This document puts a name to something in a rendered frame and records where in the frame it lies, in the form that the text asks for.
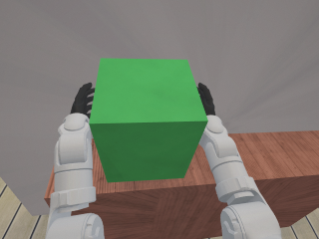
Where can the left robot hand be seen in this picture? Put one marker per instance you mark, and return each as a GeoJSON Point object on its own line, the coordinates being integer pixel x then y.
{"type": "Point", "coordinates": [80, 104]}

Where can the right robot hand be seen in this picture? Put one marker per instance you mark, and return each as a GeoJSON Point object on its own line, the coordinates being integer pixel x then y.
{"type": "Point", "coordinates": [206, 99]}

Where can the left robot upper arm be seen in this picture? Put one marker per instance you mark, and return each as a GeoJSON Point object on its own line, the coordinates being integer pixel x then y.
{"type": "Point", "coordinates": [82, 226]}

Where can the carton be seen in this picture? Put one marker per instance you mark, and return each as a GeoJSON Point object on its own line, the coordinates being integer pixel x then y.
{"type": "Point", "coordinates": [147, 118]}

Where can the pedestal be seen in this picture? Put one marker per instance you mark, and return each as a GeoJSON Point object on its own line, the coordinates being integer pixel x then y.
{"type": "Point", "coordinates": [283, 164]}

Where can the right robot forearm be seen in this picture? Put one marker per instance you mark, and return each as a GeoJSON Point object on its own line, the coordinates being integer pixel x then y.
{"type": "Point", "coordinates": [233, 185]}

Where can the right robot upper arm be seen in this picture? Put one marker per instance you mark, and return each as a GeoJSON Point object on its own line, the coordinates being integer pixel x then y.
{"type": "Point", "coordinates": [251, 220]}

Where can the left robot forearm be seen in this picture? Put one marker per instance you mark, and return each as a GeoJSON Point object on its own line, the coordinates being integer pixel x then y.
{"type": "Point", "coordinates": [73, 164]}

